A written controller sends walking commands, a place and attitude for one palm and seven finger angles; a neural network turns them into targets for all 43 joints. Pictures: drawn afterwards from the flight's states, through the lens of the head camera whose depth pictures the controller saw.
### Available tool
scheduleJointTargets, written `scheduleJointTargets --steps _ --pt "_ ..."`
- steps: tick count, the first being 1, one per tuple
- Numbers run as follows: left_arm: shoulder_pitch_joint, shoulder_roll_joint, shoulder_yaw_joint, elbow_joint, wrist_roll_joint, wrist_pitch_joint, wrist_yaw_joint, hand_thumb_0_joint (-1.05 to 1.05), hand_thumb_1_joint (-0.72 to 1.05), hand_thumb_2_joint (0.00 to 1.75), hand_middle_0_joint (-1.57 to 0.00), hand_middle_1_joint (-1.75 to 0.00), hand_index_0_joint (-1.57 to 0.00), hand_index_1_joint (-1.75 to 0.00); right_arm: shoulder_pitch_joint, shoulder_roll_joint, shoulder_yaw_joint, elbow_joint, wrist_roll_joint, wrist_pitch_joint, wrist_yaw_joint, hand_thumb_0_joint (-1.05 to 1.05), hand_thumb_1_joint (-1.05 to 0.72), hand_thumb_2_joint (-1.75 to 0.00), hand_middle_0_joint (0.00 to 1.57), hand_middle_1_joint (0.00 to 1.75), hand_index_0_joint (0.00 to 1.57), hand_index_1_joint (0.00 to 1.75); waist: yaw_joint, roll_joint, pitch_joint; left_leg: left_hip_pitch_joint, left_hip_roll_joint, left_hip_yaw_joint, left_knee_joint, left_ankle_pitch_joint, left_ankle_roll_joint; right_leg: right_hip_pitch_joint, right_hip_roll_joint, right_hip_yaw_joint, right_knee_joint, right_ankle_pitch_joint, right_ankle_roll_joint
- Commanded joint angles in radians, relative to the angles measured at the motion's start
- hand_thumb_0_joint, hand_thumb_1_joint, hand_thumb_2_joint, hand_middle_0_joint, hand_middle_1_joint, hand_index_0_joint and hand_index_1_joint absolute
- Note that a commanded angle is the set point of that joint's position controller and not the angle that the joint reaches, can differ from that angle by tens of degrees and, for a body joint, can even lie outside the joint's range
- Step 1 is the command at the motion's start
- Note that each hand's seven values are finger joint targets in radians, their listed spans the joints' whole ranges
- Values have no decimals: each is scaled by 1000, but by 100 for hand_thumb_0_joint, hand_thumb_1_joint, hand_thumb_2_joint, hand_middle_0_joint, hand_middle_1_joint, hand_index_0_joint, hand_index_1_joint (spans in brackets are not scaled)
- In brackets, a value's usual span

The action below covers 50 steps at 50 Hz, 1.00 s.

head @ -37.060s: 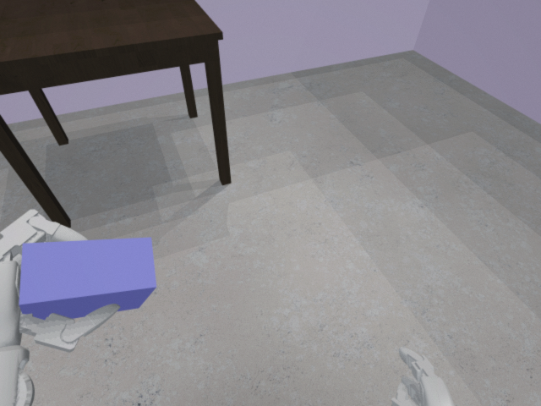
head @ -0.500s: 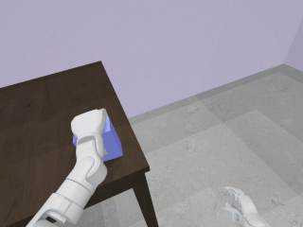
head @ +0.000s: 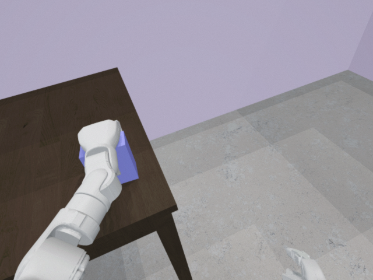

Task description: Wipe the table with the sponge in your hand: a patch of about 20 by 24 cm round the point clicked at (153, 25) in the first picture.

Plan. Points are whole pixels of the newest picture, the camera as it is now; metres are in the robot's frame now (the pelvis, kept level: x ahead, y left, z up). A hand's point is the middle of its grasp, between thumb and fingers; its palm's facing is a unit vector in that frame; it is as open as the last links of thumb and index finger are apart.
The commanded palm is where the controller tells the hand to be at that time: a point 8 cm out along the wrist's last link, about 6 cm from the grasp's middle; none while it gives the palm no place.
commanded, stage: wipe forward along the third lane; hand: left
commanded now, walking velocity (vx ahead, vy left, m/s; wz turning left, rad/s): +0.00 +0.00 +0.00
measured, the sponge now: (113, 166) +0.37 +0.22 +0.05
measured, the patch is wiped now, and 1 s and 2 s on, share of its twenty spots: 0.90 1.00 1.00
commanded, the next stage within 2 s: wipe back along the third lane in 0.62 s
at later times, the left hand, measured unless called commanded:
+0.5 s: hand (103, 139) +0.42 +0.25 +0.10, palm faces -0.06 -0.03 -1.00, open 10.1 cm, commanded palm +0.40 +0.26 +0.13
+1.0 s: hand (99, 136) +0.43 +0.27 +0.10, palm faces +0.01 +0.00 -1.00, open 10.1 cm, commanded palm +0.39 +0.25 +0.13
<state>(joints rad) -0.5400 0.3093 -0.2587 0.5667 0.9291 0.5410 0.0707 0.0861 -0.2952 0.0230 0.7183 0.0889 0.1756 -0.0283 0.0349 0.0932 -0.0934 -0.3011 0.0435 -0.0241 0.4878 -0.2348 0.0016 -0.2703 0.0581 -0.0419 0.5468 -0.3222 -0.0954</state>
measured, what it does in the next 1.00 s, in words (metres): stands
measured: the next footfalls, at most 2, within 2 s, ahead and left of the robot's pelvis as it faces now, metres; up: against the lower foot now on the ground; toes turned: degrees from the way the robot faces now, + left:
none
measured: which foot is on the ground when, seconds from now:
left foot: down 0.00-1.00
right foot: down 0.00-1.00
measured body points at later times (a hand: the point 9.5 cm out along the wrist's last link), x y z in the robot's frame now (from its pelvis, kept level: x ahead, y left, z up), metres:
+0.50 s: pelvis +0.00 +0.00 +0.00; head +0.01 -0.04 +0.45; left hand +0.42 +0.24 +0.15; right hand +0.13 -0.26 -0.14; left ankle +0.01 +0.17 -0.73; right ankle -0.02 -0.05 -0.73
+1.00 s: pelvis +0.02 +0.03 +0.00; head +0.03 +0.00 +0.45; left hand +0.43 +0.26 +0.15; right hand +0.13 -0.22 -0.14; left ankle +0.01 +0.17 -0.73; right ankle -0.02 -0.05 -0.73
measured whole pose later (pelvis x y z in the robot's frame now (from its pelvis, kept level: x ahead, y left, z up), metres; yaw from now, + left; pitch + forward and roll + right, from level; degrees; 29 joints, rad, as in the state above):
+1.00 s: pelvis +0.02 +0.03 +0.00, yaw -1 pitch +7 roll +0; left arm -0.69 0.36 -0.21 0.81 0.93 0.42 0.19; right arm 0.18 -0.29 -0.01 0.76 0.08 0.19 0.00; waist 0.00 0.08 -0.11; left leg -0.36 0.03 -0.02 0.49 -0.25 -0.02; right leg -0.30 0.05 -0.02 0.49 -0.30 -0.05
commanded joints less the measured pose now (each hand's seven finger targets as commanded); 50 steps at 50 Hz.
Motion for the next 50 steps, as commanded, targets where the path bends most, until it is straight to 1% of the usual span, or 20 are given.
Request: scheduleJointTargets --steps 1,6,9,10,16,18,22,24,32,35,37,38,40,41,42,44,46,47,48,50 --pt "-280 193 78 17 21 -27 24 0 10 130 -120 -160 -120 -160 -154 -99 -34 -141 -2 -49 -7 0 -90 -90 20 30 20 30 -14 -213 -140 -15 -83 52 -9 94 47 94 -54 115 -126 352 79" --pt "-328 217 89 83 27 -62 29 0 10 130 -120 -160 -120 -160 -124 -101 -36 -130 -4 -51 -10 0 -90 -90 20 30 20 30 -22 -206 -152 -29 -81 49 -6 93 49 93 -55 116 -126 358 81" --pt "-336 273 132 124 35 -80 32 0 10 130 -120 -160 -120 -160 -105 -106 -39 -125 -6 -48 -11 0 -90 -90 20 30 20 30 -20 -198 -166 -41 -81 50 -3 104 49 109 -57 123 -124 378 83" --pt "-366 253 110 119 30 -87 31 0 10 130 -120 -160 -120 -160 -100 -105 -37 -125 -6 -49 -10 0 -90 -90 20 30 20 30 -27 -193 -173 -40 -81 52 -2 107 50 110 -58 119 -122 396 84" --pt "-407 291 132 188 39 -120 35 0 10 130 -120 -160 -120 -160 -63 -113 -42 -112 -7 -49 -7 0 -90 -90 20 30 20 30 -40 -192 -174 -59 -77 50 4 109 53 102 -58 118 -120 416 86" --pt "-407 301 146 180 38 -133 36 0 10 130 -120 -160 -120 -160 -50 -113 -50 -119 -7 -50 -5 0 -90 -90 20 30 20 30 -36 -187 -211 -50 -77 50 6 129 55 120 -55 113 -114 436 86" --pt "-433 321 158 217 37 -152 39 0 10 130 -120 -160 -120 -160 -35 -115 -51 -111 -7 -49 -4 0 -90 -90 20 30 20 30 -43 -192 -199 -71 -78 49 3 117 55 115 -54 118 -122 427 87" --pt "-457 366 181 263 46 -162 44 0 10 130 -120 -160 -120 -160 -19 -122 -50 -98 -8 -52 -5 0 -90 -90 20 30 20 30 -52 -190 -176 -83 -74 50 8 100 57 94 -56 117 -122 397 90" --pt "-564 371 173 310 54 -197 46 0 10 130 -120 -160 -120 -160 31 -125 -58 -86 -10 -57 1 0 -90 -90 20 30 20 30 -73 -146 -236 -76 -71 45 13 129 59 89 -50 101 -114 409 81" --pt "-564 339 152 331 59 -207 55 0 10 130 -120 -160 -120 -160 46 -125 -60 -82 -12 -57 5 0 -90 -90 20 30 20 30 -82 -147 -232 -67 -69 48 23 138 61 66 -47 86 -104 421 80" --pt "-521 276 134 301 43 -213 57 0 10 130 -120 -160 -120 -160 45 -115 -68 -93 -14 -58 12 0 -90 -90 20 30 20 30 -68 -149 -284 -48 -71 50 23 172 61 100 -45 83 -103 465 77" --pt "-478 275 140 308 40 -213 61 0 10 130 -120 -160 -120 -160 50 -118 -68 -93 -14 -56 14 0 -90 -90 20 30 20 30 -63 -163 -281 -44 -70 49 24 177 60 107 -43 77 -98 469 76" --pt "-439 205 106 268 22 -211 69 0 10 130 -120 -160 -120 -160 32 -112 -71 -101 -13 -53 19 0 -90 -90 20 30 20 30 -62 -184 -266 -30 -68 56 22 187 61 104 -41 71 -104 494 77" --pt "-410 202 113 255 14 -205 74 0 10 130 -120 -160 -120 -160 26 -111 -71 -104 -11 -50 21 0 -90 -90 20 30 20 30 -53 -185 -263 -28 -69 56 18 189 60 111 -40 69 -107 497 76" --pt "-412 186 105 241 4 -195 75 0 10 130 -120 -160 -120 -160 10 -110 -70 -103 -8 -48 22 0 -90 -90 20 30 20 30 -53 -172 -254 -24 -70 50 7 190 58 108 -37 67 -113 479 72" --pt "-398 168 94 248 -3 -171 86 0 10 130 -120 -160 -120 -160 -4 -110 -69 -95 -5 -45 24 0 -90 -90 20 30 20 30 -57 -202 -210 -17 -66 51 -1 170 60 85 -36 56 -118 439 75" --pt "-366 109 55 199 -13 -144 90 0 10 130 -120 -160 -120 -160 -29 -102 -69 -106 -4 -43 28 0 -90 -90 20 30 20 30 -43 -186 -230 10 -69 56 -5 188 59 98 -34 51 -121 452 70" --pt "-341 125 76 176 -19 -125 90 0 10 130 -120 -160 -120 -160 -43 -105 -71 -107 -3 -38 30 0 -90 -90 20 30 20 30 -28 -162 -250 20 -72 56 -11 202 55 119 -32 53 -122 456 65" --pt "-346 110 57 165 -18 -107 90 0 10 130 -120 -160 -120 -160 -54 -103 -65 -108 -1 -32 31 0 -90 -90 20 30 20 30 -34 -169 -236 26 -71 54 -11 211 54 116 -32 43 -114 466 63" --pt "-296 58 29 137 -28 -69 88 0 10 130 -120 -160 -120 -160 -86 -98 -63 -118 2 -24 38 0 -90 -90 20 30 20 30 -25 -173 -212 38 -71 54 -15 220 53 108 -30 31 -115 466 59"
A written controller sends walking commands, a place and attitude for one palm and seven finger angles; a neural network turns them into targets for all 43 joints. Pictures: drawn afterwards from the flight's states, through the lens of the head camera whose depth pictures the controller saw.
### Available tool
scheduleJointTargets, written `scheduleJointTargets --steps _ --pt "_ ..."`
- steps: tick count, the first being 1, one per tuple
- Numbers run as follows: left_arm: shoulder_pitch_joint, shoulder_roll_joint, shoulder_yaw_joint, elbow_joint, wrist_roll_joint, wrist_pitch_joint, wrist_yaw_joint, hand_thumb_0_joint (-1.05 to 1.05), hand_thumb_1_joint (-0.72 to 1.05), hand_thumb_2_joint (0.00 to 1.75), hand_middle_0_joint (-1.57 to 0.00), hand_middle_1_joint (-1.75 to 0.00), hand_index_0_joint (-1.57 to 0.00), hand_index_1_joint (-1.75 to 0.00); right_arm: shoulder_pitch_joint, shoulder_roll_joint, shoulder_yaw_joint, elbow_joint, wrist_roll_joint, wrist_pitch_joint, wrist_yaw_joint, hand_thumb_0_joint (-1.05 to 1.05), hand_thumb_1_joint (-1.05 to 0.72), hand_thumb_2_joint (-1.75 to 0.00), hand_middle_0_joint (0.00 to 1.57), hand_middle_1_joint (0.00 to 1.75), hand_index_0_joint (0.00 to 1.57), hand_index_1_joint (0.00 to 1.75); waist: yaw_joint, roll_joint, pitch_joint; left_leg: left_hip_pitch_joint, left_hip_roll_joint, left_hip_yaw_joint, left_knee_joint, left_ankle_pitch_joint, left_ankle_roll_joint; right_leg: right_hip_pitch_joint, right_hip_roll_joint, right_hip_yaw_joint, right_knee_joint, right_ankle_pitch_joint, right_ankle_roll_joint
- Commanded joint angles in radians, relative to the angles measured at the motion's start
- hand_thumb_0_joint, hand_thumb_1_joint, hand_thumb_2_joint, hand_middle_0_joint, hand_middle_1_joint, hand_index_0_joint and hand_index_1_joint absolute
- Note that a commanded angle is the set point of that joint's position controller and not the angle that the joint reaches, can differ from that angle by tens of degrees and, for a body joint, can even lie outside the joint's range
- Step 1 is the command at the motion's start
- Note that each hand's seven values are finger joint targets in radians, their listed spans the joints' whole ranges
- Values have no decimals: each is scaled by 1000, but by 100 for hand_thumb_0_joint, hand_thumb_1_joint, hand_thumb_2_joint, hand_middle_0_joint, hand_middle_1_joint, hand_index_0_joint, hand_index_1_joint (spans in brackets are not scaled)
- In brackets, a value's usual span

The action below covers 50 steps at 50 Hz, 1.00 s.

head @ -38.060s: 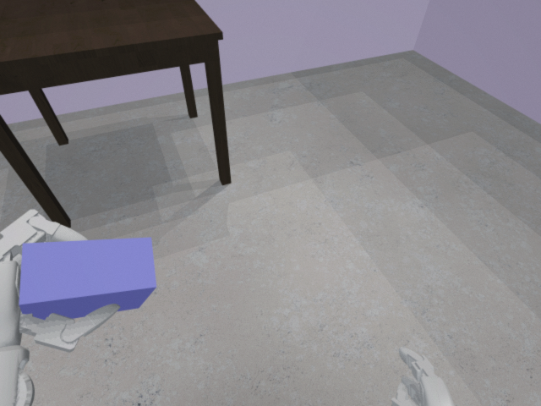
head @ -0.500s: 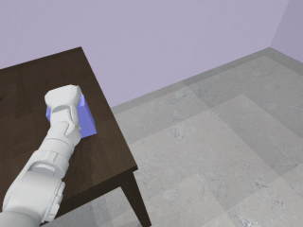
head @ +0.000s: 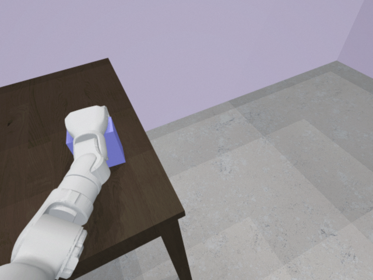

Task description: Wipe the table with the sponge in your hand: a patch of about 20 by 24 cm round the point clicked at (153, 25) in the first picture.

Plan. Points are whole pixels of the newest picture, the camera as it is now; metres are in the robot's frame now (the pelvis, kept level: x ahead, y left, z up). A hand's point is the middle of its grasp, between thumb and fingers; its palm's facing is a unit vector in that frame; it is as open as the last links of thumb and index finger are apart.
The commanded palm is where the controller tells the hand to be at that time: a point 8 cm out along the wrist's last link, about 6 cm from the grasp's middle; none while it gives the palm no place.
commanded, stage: wipe back along the third lane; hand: left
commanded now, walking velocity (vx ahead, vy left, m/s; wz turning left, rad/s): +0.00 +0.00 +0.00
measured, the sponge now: (100, 151) +0.41 +0.24 +0.05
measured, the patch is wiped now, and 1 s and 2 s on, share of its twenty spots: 1.00 1.00 1.00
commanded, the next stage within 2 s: slide back across to the middle lane in 1.36 s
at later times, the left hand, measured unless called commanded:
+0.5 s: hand (99, 151) +0.37 +0.22 +0.10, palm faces +0.09 -0.05 -0.99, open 10.1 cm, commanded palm +0.32 +0.19 +0.13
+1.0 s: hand (105, 167) +0.32 +0.19 +0.10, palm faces +0.12 -0.09 -0.99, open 10.1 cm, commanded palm +0.27 +0.17 +0.13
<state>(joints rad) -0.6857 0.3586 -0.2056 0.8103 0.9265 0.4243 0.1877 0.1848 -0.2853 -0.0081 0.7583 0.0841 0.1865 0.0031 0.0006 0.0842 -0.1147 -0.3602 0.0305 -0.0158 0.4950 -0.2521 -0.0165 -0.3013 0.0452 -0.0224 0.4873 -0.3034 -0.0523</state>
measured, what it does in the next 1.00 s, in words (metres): stands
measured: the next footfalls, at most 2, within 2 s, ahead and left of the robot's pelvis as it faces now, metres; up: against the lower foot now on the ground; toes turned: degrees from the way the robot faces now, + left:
none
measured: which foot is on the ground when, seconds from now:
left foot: down 0.00-1.00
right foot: down 0.00-1.00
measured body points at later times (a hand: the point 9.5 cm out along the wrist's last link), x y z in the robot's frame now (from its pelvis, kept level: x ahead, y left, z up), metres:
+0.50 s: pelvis +0.01 +0.03 +0.00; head -0.01 +0.00 +0.45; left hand +0.36 +0.21 +0.15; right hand +0.27 -0.15 -0.08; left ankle -0.01 +0.14 -0.74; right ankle -0.04 -0.08 -0.74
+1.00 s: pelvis +0.00 +0.01 +0.00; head -0.03 -0.04 +0.44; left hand +0.31 +0.19 +0.15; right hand +0.22 -0.21 -0.10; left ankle -0.01 +0.14 -0.74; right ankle -0.04 -0.09 -0.74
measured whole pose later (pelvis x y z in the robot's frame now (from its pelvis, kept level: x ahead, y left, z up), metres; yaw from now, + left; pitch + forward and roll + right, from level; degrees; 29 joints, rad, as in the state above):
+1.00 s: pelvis +0.00 +0.01 +0.00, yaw +0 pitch +0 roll +1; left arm -0.28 0.27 -0.39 0.15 0.95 0.73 0.13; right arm 0.02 -0.29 0.03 0.66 0.10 0.26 0.09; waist 0.06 0.10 -0.10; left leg -0.24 0.01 0.00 0.52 -0.28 -0.01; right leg -0.20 0.02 -0.01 0.55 -0.35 -0.04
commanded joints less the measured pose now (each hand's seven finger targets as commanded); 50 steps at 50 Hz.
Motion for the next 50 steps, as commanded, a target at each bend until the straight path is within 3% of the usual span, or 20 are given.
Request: scheduleJointTargets --steps 1,2,4,6,7,11,12,13,15,20,22,24,27,33,38,42,44,46,47,50 --pt "-134 -19 -44 -131 -31 68 -33 0 10 130 -120 -160 -120 -160 -200 -106 -29 -167 7 -32 10 0 -90 -90 20 30 20 30 14 -166 -195 106 -59 43 -26 245 70 144 -16 6 -54 448 14" --pt "-127 -25 -43 -155 -34 87 -35 0 10 130 -120 -160 -120 -160 -215 -107 -32 -167 8 -25 13 0 -90 -90 20 30 20 30 17 -151 -208 125 -57 43 -27 261 68 148 -15 2 -51 445 10" --pt "-98 -42 -55 -189 -40 120 -40 0 10 130 -120 -160 -120 -160 -239 -104 -25 -180 8 -19 18 0 -90 -90 20 30 20 30 21 -185 -184 131 -56 37 -26 274 68 145 -14 -10 -46 456 8" --pt "-72 -100 -102 -246 -41 153 -50 0 10 130 -120 -160 -120 -160 -267 -100 -23 -196 9 -11 24 0 -90 -90 20 30 20 30 22 -187 -188 152 -57 35 -22 300 68 143 -13 -17 -40 473 4" --pt "-62 -98 -100 -271 -43 167 -55 0 10 130 -120 -160 -120 -160 -275 -100 -25 -200 10 -6 31 0 -90 -90 20 30 20 30 26 -165 -203 167 -51 31 -23 323 64 148 -13 -23 -30 476 0" --pt "-5 -141 -144 -349 -32 217 -69 0 10 130 -120 -160 -120 -160 -316 -94 -15 -220 8 10 48 0 -90 -90 20 30 20 30 35 -179 -195 189 -47 18 -8 379 60 143 -8 -35 -8 502 -9" --pt "1 -109 -117 -380 -28 226 -69 0 10 130 -120 -160 -120 -160 -328 -98 -17 -224 7 16 53 0 -90 -90 20 30 20 30 43 -154 -216 196 -41 14 -8 395 54 150 -10 -33 2 493 -13" --pt "-4 -148 -160 -406 -24 234 -72 0 10 130 -120 -160 -120 -160 -339 -90 -11 -231 8 19 58 0 -90 -90 20 30 20 30 38 -146 -211 207 -43 14 0 415 55 145 -9 -37 10 503 -14" --pt "43 -157 -174 -427 -19 253 -77 0 10 130 -120 -160 -120 -160 -358 -86 -7 -239 11 27 68 0 -90 -90 20 30 20 30 43 -147 -184 203 -37 7 0 421 51 132 -8 -43 15 481 -17" --pt "-1 -182 -217 -463 -5 297 -85 0 10 130 -120 -160 -120 -160 -390 -80 2 -241 13 41 75 0 -90 -90 20 30 20 30 38 -144 -164 203 -32 0 1 393 45 105 -4 -47 24 427 -24" --pt "-22 -229 -260 -499 -10 302 -92 0 10 130 -120 -160 -120 -160 -399 -71 2 -252 13 45 81 0 -90 -90 20 30 20 30 33 -121 -191 215 -31 0 3 401 47 113 -5 -52 32 419 -27" --pt "29 -164 -204 -488 -12 308 -88 0 10 130 -120 -160 -120 -160 -405 -78 8 -249 12 46 82 0 -90 -90 20 30 20 30 50 -130 -184 201 -36 4 6 376 45 127 -5 -41 30 428 -27" --pt "34 -206 -244 -532 -11 308 -99 0 10 130 -120 -160 -120 -160 -413 -71 7 -262 13 49 86 0 -90 -90 20 30 20 30 42 -147 -203 198 -35 4 12 392 47 143 -8 -40 39 449 -26" --pt "141 -158 -208 -570 -15 318 -101 0 10 130 -120 -160 -120 -160 -422 -77 12 -269 17 44 93 0 -90 -90 20 30 20 30 57 -162 -162 172 -40 9 8 332 48 148 -4 -34 39 418 -22" --pt "165 -175 -233 -627 -25 323 -107 0 10 130 -120 -160 -120 -160 -432 -76 11 -276 20 38 94 0 -90 -90 20 30 20 30 56 -157 -143 165 -46 16 -1 278 53 148 -5 -24 27 382 -18" --pt "239 -132 -186 -681 -45 320 -110 0 10 130 -120 -160 -120 -160 -444 -78 8 -286 23 29 91 0 -90 -90 20 30 20 30 66 -185 -142 144 -53 29 -9 241 56 183 -11 1 9 387 -9" --pt "262 -109 -170 -680 -43 319 -108 0 10 130 -120 -160 -120 -160 -442 -81 10 -279 24 23 85 0 -90 -90 20 30 20 30 64 -195 -100 140 -54 38 -13 214 56 164 -11 7 -1 364 -2" --pt "321 -108 -168 -705 -46 315 -110 0 10 130 -120 -160 -120 -160 -446 -79 9 -286 25 15 85 0 -90 -90 20 30 20 30 71 -211 -105 139 -57 43 -12 216 57 180 -14 16 -4 380 2" --pt "338 -111 -165 -731 -49 310 -112 0 10 130 -120 -160 -120 -160 -447 -80 5 -292 25 14 86 0 -90 -90 20 30 20 30 73 -190 -111 140 -57 40 -16 220 56 187 -13 18 -3 378 -1" --pt "373 -126 -192 -766 -47 300 -117 0 10 130 -120 -160 -120 -160 -449 -76 5 -295 26 11 87 0 -90 -90 20 30 20 30 68 -199 -71 148 -57 44 -17 204 60 164 -12 22 -15 354 3"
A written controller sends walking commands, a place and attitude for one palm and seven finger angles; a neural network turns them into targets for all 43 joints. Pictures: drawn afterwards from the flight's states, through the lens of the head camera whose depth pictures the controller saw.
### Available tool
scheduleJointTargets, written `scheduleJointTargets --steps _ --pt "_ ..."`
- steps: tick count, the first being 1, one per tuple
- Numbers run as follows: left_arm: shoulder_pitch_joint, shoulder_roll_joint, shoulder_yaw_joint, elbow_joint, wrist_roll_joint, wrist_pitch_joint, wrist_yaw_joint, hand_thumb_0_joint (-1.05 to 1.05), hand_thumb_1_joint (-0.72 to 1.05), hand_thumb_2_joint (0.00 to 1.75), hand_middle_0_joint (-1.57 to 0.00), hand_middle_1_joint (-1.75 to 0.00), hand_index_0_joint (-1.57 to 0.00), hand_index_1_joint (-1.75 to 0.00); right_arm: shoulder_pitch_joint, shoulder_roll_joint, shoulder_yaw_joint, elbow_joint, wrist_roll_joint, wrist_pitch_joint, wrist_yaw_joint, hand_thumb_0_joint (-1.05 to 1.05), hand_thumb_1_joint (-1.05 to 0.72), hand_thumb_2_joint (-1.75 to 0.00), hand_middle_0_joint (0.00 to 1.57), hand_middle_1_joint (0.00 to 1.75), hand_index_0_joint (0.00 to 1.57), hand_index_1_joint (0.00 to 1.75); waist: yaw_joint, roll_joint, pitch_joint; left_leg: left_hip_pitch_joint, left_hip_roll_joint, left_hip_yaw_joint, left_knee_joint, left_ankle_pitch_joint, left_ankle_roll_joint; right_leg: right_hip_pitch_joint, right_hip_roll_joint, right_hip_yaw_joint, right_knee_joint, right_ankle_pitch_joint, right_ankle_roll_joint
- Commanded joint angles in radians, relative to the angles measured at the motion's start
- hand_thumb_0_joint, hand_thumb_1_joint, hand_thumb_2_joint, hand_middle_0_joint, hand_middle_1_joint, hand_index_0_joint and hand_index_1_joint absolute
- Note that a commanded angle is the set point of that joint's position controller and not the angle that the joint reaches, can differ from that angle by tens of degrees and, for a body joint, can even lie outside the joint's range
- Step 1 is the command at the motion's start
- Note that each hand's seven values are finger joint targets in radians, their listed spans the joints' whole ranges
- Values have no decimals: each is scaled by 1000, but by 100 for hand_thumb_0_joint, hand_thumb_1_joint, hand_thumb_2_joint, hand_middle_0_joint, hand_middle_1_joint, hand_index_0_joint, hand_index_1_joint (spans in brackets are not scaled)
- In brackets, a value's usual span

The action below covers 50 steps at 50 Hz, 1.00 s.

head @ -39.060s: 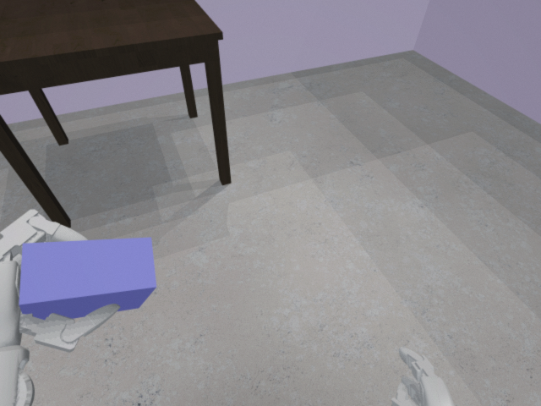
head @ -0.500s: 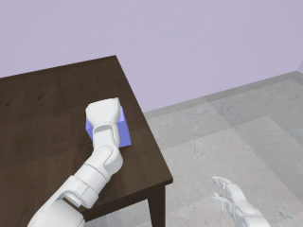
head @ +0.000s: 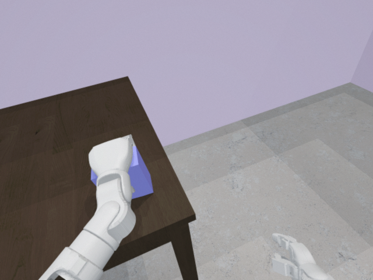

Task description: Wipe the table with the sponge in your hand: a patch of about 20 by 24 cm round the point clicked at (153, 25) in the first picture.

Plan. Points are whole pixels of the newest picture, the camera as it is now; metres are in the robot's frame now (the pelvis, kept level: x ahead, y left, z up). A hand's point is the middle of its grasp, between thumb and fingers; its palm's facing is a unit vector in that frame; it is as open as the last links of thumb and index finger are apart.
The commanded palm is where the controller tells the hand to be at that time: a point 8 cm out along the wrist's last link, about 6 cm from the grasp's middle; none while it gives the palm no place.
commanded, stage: wipe back along the third lane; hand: left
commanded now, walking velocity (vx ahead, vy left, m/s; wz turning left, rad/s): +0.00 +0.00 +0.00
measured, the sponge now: (127, 181) +0.33 +0.19 +0.06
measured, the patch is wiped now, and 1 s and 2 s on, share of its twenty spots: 1.00 1.00 1.00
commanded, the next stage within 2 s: slide back across to the middle lane in 0.36 s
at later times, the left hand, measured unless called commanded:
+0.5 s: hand (128, 186) +0.28 +0.15 +0.10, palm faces +0.16 -0.16 -0.97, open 10.1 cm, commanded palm +0.23 +0.15 +0.14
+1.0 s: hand (106, 195) +0.25 +0.19 +0.11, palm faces +0.17 -0.29 -0.94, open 10.1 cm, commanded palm +0.21 +0.20 +0.16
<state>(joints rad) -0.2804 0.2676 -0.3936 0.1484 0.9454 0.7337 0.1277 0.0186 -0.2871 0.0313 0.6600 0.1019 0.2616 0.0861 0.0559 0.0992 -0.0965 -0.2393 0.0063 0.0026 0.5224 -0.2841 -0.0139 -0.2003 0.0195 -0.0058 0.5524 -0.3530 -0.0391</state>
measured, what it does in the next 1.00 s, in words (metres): stands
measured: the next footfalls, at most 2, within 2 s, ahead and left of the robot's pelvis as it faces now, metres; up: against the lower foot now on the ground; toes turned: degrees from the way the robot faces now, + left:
none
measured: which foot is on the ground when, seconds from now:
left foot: down 0.00-1.00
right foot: down 0.00-1.00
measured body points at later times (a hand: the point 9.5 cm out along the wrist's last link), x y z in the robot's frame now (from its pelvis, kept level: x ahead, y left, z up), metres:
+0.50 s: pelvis +0.00 -0.02 +0.00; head -0.04 -0.08 +0.44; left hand +0.26 +0.16 +0.15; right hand +0.25 -0.22 -0.08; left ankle +0.00 +0.13 -0.73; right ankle -0.04 -0.09 -0.73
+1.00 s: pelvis -0.01 -0.02 +0.00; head -0.04 -0.07 +0.45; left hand +0.23 +0.20 +0.17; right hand +0.22 -0.25 -0.08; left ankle +0.00 +0.13 -0.73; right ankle -0.04 -0.09 -0.73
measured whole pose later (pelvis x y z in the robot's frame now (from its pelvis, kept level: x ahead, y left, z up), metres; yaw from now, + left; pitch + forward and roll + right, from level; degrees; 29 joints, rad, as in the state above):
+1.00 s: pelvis -0.01 -0.02 +0.00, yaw -2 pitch -3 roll +1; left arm 0.13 0.37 -0.20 -0.32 0.80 0.61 0.09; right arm 0.02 -0.29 0.03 0.62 0.07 0.22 0.00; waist 0.07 0.10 -0.04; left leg -0.16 0.04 0.02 0.47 -0.26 -0.03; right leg -0.14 0.06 0.02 0.52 -0.33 -0.07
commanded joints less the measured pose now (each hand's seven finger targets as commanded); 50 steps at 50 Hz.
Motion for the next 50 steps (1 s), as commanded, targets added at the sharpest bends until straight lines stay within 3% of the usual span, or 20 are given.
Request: scheduleJointTargets --steps 1,2,5,7,8,12,17,18,24,27,28,32,36,37,39,42,45,47,48,50 --pt "-20 -35 -9 -121 -68 -13 -58 0 10 130 -120 -160 -120 -160 -287 -73 -34 -201 8 -68 6 0 -90 -90 20 30 20 30 13 -208 -87 27 -35 30 -43 233 59 67 12 13 -84 415 -7" --pt "9 7 38 -133 -66 -18 -54 0 10 130 -120 -160 -120 -160 -280 -79 -40 -196 6 -68 6 0 -90 -90 20 30 20 30 21 -210 -99 25 -36 26 -47 231 56 78 15 25 -86 408 -11" --pt "26 -36 -9 -163 -70 -28 -57 0 10 130 -120 -160 -120 -160 -288 -70 -37 -202 7 -71 5 0 -90 -90 20 30 20 30 13 -206 -68 31 -35 32 -44 227 59 61 12 24 -92 408 -6" --pt "77 15 43 -181 -64 -37 -51 0 10 130 -120 -160 -120 -160 -282 -77 -42 -198 3 -74 5 0 -90 -90 20 30 20 30 24 -212 -88 33 -37 32 -43 235 56 80 15 42 -91 428 -8" --pt "79 -25 3 -207 -71 -40 -54 0 10 130 -120 -160 -120 -160 -293 -69 -37 -209 5 -73 3 0 -90 -90 20 30 20 30 16 -224 -79 30 -36 37 -47 224 58 78 9 33 -94 409 0" --pt "90 9 31 -224 -59 -54 -50 0 10 130 -120 -160 -120 -160 -286 -73 -41 -201 1 -75 -1 0 -90 -90 20 30 20 30 19 -211 -61 41 -36 31 -47 222 59 61 15 57 -106 398 -6" --pt "131 -7 8 -269 -54 -69 -48 0 10 130 -120 -160 -120 -160 -291 -69 -39 -205 -1 -73 1 0 -90 -90 20 30 20 30 17 -197 -66 47 -36 30 -42 232 57 62 14 65 -99 414 -7" --pt "147 -44 -25 -288 -59 -73 -48 0 10 130 -120 -160 -120 -160 -296 -61 -38 -215 0 -72 4 0 -90 -90 20 30 20 30 14 -200 -66 47 -36 33 -39 239 60 67 10 52 -92 428 -3" --pt "171 30 51 -315 -62 -84 -34 0 10 130 -120 -160 -120 -160 -290 -64 -37 -210 -4 -74 -9 0 -90 -90 20 30 20 30 19 -237 -63 42 -35 35 -34 237 62 78 8 77 -101 462 4" --pt "185 123 145 -350 -61 -88 -25 0 10 130 -120 -160 -120 -160 -284 -70 -36 -205 -10 -74 -22 0 -90 -90 20 30 20 30 33 -202 -77 48 -37 31 -43 245 58 101 11 101 -99 474 -1" --pt "180 84 108 -369 -67 -87 -27 0 10 130 -120 -160 -120 -160 -297 -61 -29 -217 -9 -74 -27 0 -90 -90 20 30 20 30 29 -191 -77 48 -37 37 -47 245 60 105 5 84 -97 469 3" --pt "217 164 191 -417 -73 -96 -25 0 10 130 -120 -160 -120 -160 -281 -68 -31 -219 -15 -77 -40 0 -90 -90 20 30 20 30 43 -160 -77 60 -37 27 -55 255 58 109 14 103 -107 448 -4" --pt "258 173 208 -489 -89 -107 -27 0 10 130 -120 -160 -120 -160 -279 -65 -29 -232 -18 -82 -50 0 -90 -90 20 30 20 30 42 -149 -85 67 -37 30 -55 275 60 127 10 103 -100 492 -2" --pt "268 221 257 -502 -86 -108 -24 0 10 130 -120 -160 -120 -160 -270 -70 -33 -228 -20 -81 -52 0 -90 -90 20 30 20 30 46 -146 -88 70 -36 25 -57 274 58 128 14 116 -104 478 -6" --pt "293 194 236 -526 -100 -111 -27 0 10 130 -120 -160 -120 -160 -277 -64 -30 -236 -19 -84 -57 0 -90 -90 20 30 20 30 42 -147 -60 69 -35 27 -59 271 61 116 12 108 -109 472 -3" --pt "288 253 295 -565 -103 -114 -27 0 10 130 -120 -160 -120 -160 -263 -73 -34 -233 -23 -86 -67 0 -90 -90 20 30 20 30 44 -137 -63 80 -33 19 -65 268 59 112 18 125 -121 437 -9" --pt "308 232 281 -573 -109 -118 -31 0 10 130 -120 -160 -120 -160 -264 -72 -33 -236 -24 -96 -76 0 -90 -90 20 30 20 30 43 -136 -47 85 -33 21 -66 262 63 98 15 116 -127 412 -6" --pt "292 276 320 -584 -105 -119 -31 0 10 130 -120 -160 -120 -160 -260 -79 -37 -231 -26 -99 -84 0 -90 -90 20 30 20 30 43 -117 -46 93 -33 17 -74 249 61 89 20 124 -139 362 -10" --pt "283 231 276 -579 -105 -120 -34 0 10 130 -120 -160 -120 -160 -266 -74 -33 -234 -25 -103 -86 0 -90 -90 20 30 20 30 38 -113 -36 90 -34 20 -75 245 64 82 18 111 -138 349 -8" --pt "283 241 284 -565 -104 -124 -36 0 10 130 -120 -160 -120 -160 -262 -77 -33 -230 -25 -111 -90 0 -90 -90 20 30 20 30 40 -119 -28 95 -31 15 -81 231 64 68 20 103 -149 311 -9"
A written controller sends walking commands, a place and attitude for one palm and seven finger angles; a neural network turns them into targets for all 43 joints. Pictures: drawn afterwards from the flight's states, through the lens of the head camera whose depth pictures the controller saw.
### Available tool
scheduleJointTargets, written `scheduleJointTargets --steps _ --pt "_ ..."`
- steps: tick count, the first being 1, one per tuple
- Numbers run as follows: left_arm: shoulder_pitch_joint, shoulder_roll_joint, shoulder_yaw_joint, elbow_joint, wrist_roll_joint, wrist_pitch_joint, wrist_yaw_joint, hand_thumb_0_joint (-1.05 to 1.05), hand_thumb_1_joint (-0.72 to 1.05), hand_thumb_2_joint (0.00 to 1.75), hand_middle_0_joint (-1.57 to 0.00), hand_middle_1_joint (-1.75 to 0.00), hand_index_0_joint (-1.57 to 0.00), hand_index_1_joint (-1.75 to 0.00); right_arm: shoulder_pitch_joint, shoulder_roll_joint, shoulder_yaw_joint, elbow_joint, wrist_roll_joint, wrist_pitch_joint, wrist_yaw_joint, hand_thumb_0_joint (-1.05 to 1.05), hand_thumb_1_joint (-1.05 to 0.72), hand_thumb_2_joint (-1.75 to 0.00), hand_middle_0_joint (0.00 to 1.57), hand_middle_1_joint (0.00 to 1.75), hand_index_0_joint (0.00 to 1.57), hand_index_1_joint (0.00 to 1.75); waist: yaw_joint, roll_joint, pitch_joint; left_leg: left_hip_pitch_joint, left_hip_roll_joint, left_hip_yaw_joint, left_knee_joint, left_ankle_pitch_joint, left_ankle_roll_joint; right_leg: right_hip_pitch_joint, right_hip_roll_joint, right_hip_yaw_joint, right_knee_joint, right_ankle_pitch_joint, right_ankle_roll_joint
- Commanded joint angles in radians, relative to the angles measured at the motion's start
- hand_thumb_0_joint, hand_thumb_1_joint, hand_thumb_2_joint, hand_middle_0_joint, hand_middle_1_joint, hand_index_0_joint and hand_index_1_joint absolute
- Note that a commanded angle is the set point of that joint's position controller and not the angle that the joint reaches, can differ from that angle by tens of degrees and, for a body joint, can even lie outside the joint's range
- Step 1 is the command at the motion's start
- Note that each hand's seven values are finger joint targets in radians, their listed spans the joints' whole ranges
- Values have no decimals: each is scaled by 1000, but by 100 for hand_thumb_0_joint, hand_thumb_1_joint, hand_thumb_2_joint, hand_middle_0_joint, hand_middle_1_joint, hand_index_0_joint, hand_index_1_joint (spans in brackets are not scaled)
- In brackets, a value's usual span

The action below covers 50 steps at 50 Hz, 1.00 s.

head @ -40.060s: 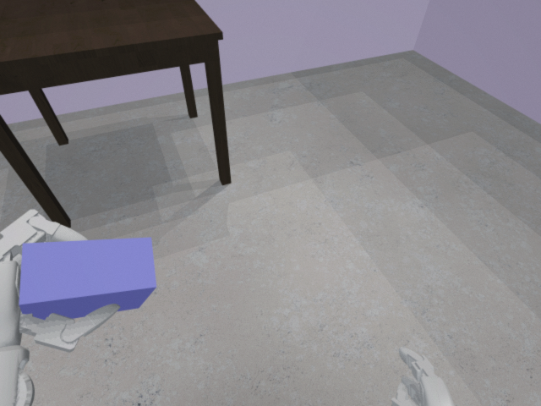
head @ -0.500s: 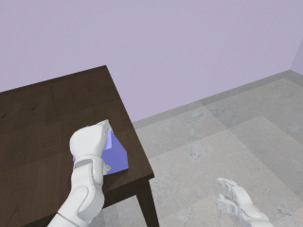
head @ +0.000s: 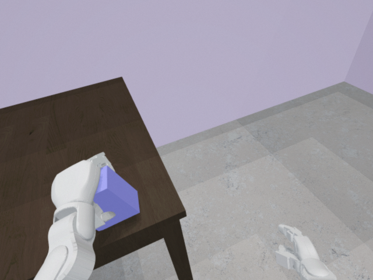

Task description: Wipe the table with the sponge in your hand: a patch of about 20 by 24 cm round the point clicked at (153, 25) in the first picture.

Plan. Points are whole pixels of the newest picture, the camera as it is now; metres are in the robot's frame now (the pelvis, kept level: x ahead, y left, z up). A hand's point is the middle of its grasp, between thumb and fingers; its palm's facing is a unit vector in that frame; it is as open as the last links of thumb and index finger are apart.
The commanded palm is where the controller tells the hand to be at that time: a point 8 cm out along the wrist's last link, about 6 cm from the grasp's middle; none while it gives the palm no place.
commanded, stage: slide back across to the middle lane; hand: left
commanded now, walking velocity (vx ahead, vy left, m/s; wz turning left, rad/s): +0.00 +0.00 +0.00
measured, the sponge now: (108, 203) +0.25 +0.21 +0.07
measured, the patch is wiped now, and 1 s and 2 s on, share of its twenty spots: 1.00 1.00 1.00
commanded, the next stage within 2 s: wipe forward along the middle lane in 0.10 s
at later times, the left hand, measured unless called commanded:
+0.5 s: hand (85, 188) +0.26 +0.25 +0.11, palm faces +0.12 -0.15 -0.98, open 10.1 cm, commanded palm +0.23 +0.26 +0.15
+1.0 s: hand (81, 175) +0.30 +0.28 +0.10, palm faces +0.01 -0.06 -1.00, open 10.1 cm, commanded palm +0.28 +0.29 +0.13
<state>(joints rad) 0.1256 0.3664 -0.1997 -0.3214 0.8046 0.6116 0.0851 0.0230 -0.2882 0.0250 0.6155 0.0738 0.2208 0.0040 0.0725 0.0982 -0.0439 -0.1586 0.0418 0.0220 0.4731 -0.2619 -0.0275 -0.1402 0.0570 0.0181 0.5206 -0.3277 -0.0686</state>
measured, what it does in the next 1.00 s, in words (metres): stands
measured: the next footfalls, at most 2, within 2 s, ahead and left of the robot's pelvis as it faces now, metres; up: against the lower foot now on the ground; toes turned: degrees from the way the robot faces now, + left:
none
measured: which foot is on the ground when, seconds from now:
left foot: down 0.00-1.00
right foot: down 0.00-1.00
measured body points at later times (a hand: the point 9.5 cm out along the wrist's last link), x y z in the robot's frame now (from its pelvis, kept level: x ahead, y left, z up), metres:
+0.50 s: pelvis +0.00 +0.00 +0.00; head -0.03 -0.05 +0.45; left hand +0.25 +0.25 +0.16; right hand +0.25 -0.20 -0.08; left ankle +0.00 +0.15 -0.74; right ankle -0.03 -0.08 -0.74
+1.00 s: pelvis +0.00 +0.00 +0.00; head -0.01 -0.05 +0.45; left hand +0.30 +0.28 +0.15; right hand +0.22 -0.23 -0.11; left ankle +0.00 +0.15 -0.74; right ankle -0.03 -0.08 -0.74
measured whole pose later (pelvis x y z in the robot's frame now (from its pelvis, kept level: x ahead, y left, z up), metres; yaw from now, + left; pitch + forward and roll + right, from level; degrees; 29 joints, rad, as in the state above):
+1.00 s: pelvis +0.00 +0.00 +0.00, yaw +2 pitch +0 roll +1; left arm -0.24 0.44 -0.15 0.22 0.92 0.51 0.01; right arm 0.06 -0.31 0.03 0.68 0.08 0.15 -0.04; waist 0.06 0.10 -0.05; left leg -0.25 0.03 -0.02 0.49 -0.25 -0.02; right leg -0.21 0.05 -0.02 0.52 -0.33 -0.07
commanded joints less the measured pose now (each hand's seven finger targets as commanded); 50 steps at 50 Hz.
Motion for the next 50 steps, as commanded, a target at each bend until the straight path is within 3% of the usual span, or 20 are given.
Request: scheduleJointTargets --steps 1,2,5,7,8,16,17,21,22,25,27,28,30,32,33,37,39,42,43,50 --pt "-128 140 88 -89 41 -5 6 0 10 130 -120 -160 -120 -160 -266 -76 -27 -183 1 -74 -10 0 -90 -90 20 30 20 30 23 -116 -83 16 -68 -4 -31 209 79 9 -17 81 -118 292 20" --pt "-127 176 123 -105 47 -8 7 0 10 130 -120 -160 -120 -160 -261 -80 -32 -181 0 -74 -12 0 -90 -90 20 30 20 30 27 -117 -101 24 -70 -7 -31 211 77 19 -15 95 -123 278 17" --pt "-92 158 113 -83 45 -15 6 0 10 130 -120 -160 -120 -160 -262 -76 -28 -184 -2 -80 -12 0 -90 -90 20 30 20 30 34 -141 -97 13 -70 -6 -30 215 78 26 -19 81 -115 297 21" --pt "-78 226 179 -96 50 -18 10 0 10 130 -120 -160 -120 -160 -264 -84 -30 -177 -6 -76 -15 0 -90 -90 20 30 20 30 42 -127 -111 18 -72 -9 -29 220 74 40 -18 106 -116 304 17" --pt "-92 180 138 -107 47 -19 9 0 10 130 -120 -160 -120 -160 -270 -75 -24 -184 -4 -77 -14 0 -90 -90 20 30 20 30 35 -119 -120 11 -72 -2 -31 223 76 50 -23 90 -106 323 21" --pt "-203 157 98 15 67 -2 -3 0 10 130 -120 -160 -120 -160 -262 -85 -17 -160 -1 -88 -33 0 -90 -90 20 30 20 30 11 -133 -59 6 -69 -5 -43 175 77 -14 -18 70 -134 242 23" --pt "-246 192 122 29 79 1 -5 0 10 130 -120 -160 -120 -160 -256 -91 -18 -153 -1 -87 -37 0 -90 -90 20 30 20 30 6 -136 -63 8 -70 -9 -48 165 74 -17 -14 83 -142 212 20" --pt "-289 171 89 132 102 2 -16 0 10 130 -120 -160 -120 -160 -262 -89 -12 -141 0 -97 -41 0 -90 -90 20 30 20 30 11 -139 -93 -2 -76 -5 -41 184 75 6 -20 66 -121 276 22" --pt "-283 217 131 140 108 3 -17 0 10 130 -120 -160 -120 -160 -257 -95 -16 -140 -1 -97 -40 0 -90 -90 20 30 20 30 20 -149 -123 -2 -79 -9 -43 188 73 30 -19 82 -119 277 20" --pt "-296 196 103 217 110 5 -30 0 10 130 -120 -160 -120 -160 -264 -93 -11 -135 4 -103 -37 0 -90 -90 20 30 20 30 15 -168 -107 -22 -80 -1 -33 188 72 27 -24 70 -111 312 29" --pt "-328 248 140 255 120 8 -38 0 10 130 -120 -160 -120 -160 -260 -101 -12 -128 2 -104 -35 0 -90 -90 20 30 20 30 20 -167 -114 -31 -84 -4 -34 181 70 34 -23 87 -112 307 28" --pt "-347 218 109 268 123 8 -43 0 10 130 -120 -160 -120 -160 -265 -98 -11 -129 6 -106 -35 0 -90 -90 20 30 20 30 12 -169 -110 -36 -85 1 -32 178 71 30 -26 73 -107 303 31" --pt "-335 211 103 291 120 2 -53 0 10 130 -120 -160 -120 -160 -256 -98 -13 -131 7 -116 -31 0 -90 -90 20 30 20 30 16 -160 -112 -38 -87 1 -24 190 72 34 -26 65 -100 339 33" --pt "-354 268 153 320 120 -9 -59 0 10 130 -120 -160 -120 -160 -245 -109 -16 -121 3 -116 -33 0 -90 -90 20 30 20 30 15 -175 -112 -48 -87 -4 -25 181 70 35 -25 87 -105 337 32" --pt "-385 231 119 321 119 -19 -62 0 10 130 -120 -160 -120 -160 -239 -104 -16 -124 4 -118 -35 0 -90 -90 20 30 20 30 6 -179 -126 -49 -87 4 -22 185 73 39 -28 67 -98 348 36" --pt "-374 257 156 359 116 -55 -63 0 10 130 -120 -160 -120 -160 -211 -112 -25 -121 0 -125 -37 0 -90 -90 20 30 20 30 9 -188 -119 -55 -87 -1 -18 183 72 26 -25 71 -102 355 35" --pt "-410 220 119 385 117 -67 -63 0 10 130 -120 -160 -120 -160 -197 -108 -25 -118 3 -127 -39 0 -90 -90 20 30 20 30 -6 -190 -101 -64 -87 3 -17 171 74 8 -25 53 -104 346 39" --pt "-461 266 149 438 130 -79 -61 0 10 130 -120 -160 -120 -160 -182 -118 -30 -105 3 -126 -46 0 -90 -90 20 30 20 30 -8 -187 -99 -73 -87 -1 -20 150 72 -10 -22 61 -113 298 36" --pt "-490 228 107 467 132 -79 -63 0 10 130 -120 -160 -120 -160 -180 -115 -26 -105 5 -127 -49 0 -90 -90 20 30 20 30 -18 -187 -84 -81 -88 3 -21 136 74 -24 -24 45 -114 274 40" --pt "-571 246 114 578 129 -119 -72 0 10 130 -120 -160 -120 -160 -137 -123 -31 -87 6 -129 -57 0 -90 -90 20 30 20 30 -27 -207 -124 -95 -89 2 -2 144 78 -16 -29 38 -107 327 44"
